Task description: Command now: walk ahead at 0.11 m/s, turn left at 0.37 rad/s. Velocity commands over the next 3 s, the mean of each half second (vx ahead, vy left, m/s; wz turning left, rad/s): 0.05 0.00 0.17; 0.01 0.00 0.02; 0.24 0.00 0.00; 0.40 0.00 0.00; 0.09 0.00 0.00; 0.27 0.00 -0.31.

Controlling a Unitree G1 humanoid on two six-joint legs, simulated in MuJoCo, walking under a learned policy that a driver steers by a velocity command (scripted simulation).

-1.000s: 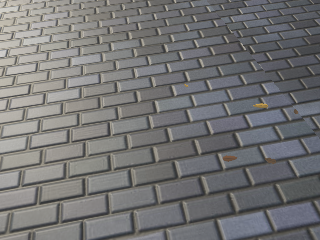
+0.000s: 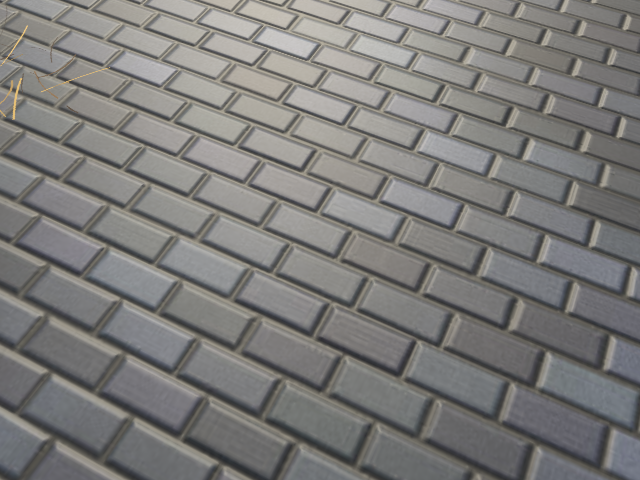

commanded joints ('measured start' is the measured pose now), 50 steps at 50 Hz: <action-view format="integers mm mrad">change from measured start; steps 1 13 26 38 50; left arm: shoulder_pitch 119 -5 23 28 45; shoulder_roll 62 102 14 -3 -5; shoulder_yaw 16 25 8 8 8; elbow -20 -51 -48 -7 72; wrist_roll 6 34 6 1 -2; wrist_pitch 12 24 8 5 4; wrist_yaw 11 -13 -13 -22 -17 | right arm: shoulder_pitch -25 134 35 49 54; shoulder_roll -144 -23 -17 -16 -9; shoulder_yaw -42 5 -10 -16 -18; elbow -56 26 55 90 165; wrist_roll -4 -9 -7 -4 -1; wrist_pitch -16 -4 8 14 14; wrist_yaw -15 -16 -27 -46 -59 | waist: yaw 42 -78 7 1 3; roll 82 -204 18 18 14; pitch -251 -162 -103 -80 -57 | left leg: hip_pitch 137 51 156 208 231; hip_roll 271 50 98 108 106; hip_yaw -222 -59 -110 -116 -106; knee -108 65 1 2 -16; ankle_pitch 537 -289 -35 11 9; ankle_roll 211 -41 -43 -51 -65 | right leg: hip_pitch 91 370 362 350 349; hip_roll -8 -200 -15 4 8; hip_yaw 8 216 47 33 35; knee -117 -748 -667 -681 -719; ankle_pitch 75 391 260 270 236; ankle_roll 7 -198 -110 -106 -110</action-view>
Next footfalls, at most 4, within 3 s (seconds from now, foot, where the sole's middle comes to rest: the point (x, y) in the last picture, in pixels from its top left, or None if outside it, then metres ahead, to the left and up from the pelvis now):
0.22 right None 0.13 -0.16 -0.77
1.82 right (391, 418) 0.54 -0.13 -0.77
2.24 left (280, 379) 0.62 0.10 -0.77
2.94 right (413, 355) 0.68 -0.19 -0.77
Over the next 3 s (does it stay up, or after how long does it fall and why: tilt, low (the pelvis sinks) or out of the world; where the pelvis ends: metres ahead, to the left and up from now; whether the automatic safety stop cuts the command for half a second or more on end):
stays up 0.63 -0.09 -0.01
